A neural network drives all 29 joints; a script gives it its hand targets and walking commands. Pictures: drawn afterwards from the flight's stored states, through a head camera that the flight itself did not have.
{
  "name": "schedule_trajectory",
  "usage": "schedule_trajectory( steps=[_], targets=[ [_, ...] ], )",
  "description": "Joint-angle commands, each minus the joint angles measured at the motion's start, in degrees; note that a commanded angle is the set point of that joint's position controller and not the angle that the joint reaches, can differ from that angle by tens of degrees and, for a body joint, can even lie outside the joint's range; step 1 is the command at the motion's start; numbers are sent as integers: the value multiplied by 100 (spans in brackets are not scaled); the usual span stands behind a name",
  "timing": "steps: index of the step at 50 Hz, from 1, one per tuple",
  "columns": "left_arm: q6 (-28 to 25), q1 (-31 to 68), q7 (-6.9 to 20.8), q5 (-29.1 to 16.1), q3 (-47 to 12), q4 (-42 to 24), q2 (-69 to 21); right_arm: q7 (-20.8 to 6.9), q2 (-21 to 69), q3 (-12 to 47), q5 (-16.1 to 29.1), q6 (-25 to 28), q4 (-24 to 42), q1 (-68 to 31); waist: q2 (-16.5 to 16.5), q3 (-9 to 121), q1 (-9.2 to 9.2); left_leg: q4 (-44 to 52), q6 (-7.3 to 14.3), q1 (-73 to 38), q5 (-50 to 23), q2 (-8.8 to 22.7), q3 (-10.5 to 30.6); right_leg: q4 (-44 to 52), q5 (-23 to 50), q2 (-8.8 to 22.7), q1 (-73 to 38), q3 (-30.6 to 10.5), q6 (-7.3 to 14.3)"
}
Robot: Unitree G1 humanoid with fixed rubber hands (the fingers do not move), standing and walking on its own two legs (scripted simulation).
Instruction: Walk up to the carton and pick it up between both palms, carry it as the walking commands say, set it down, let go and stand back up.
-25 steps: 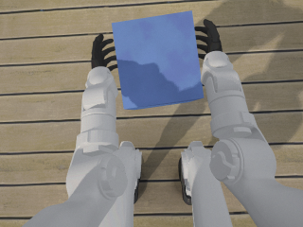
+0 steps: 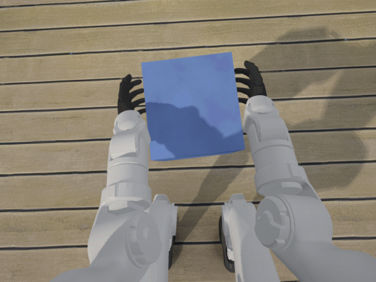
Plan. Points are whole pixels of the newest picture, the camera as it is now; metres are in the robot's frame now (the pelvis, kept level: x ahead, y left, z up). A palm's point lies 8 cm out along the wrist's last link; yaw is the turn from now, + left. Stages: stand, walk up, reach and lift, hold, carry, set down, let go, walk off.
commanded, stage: reach and lift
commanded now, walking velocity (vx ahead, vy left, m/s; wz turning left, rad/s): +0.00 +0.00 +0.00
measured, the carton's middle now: (192, 115) +0.48 +0.02 -0.12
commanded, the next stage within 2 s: none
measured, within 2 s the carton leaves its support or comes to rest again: neither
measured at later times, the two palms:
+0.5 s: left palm (114, 109) +0.43 +0.14 +0.03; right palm (268, 92) +0.46 -0.11 +0.03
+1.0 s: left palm (94, 103) +0.41 +0.15 +0.10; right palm (286, 83) +0.43 -0.11 +0.10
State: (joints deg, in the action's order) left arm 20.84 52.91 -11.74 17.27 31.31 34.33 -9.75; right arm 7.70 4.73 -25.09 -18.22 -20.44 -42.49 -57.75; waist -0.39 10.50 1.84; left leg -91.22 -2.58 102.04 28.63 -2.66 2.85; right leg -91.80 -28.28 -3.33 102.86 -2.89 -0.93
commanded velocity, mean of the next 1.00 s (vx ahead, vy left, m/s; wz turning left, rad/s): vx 0.00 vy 0.00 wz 0.00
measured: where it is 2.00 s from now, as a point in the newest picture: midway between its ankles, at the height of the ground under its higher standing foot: (197, 252)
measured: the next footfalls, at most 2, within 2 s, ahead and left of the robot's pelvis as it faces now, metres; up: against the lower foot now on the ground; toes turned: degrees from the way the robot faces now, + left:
none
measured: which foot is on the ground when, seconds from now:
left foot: down 0.00-1.00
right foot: down 0.00-1.00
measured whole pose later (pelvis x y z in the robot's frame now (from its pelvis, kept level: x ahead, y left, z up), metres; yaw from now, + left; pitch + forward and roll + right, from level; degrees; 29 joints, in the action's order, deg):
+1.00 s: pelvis +0.03 +0.00 +0.13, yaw +0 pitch +26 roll +1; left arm 19.2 35.6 -6.4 19.3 28.8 30.2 -13.7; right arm 6.2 10.8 -25.1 -19.9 -18.5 -36.8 -39.6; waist -0.5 8.5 2.5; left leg -62.6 -1.9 65.7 22.6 -1.7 3.7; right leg -63.2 -22.4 -2.8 66.4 -3.2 -0.1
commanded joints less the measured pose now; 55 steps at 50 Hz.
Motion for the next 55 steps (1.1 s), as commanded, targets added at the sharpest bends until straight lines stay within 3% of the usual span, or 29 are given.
schedule_trajectory(
  steps=[1,17,55],
  targets=[
    [-100,3851,2111,-949,-3207,632,-5584,-1733,6104,2680,928,127,-580,-3150,-226,5285,64,979,76,-2812,-1289,-841,-677,1130,1327,-772,-3389,483,-52],
    [-115,3259,2066,-824,-3266,600,-5766,-1793,6190,2583,842,196,-661,-2617,-133,4632,78,1844,66,-3804,-1218,-754,-491,1906,1146,-741,-3908,427,-1],
    [-194,1360,2260,-627,-3691,269,-6016,-1874,6569,3061,647,248,-117,-857,-86,3247,104,3993,194,-6110,-2131,-558,-102,4110,2034,-521,-6373,5,69]
  ],
)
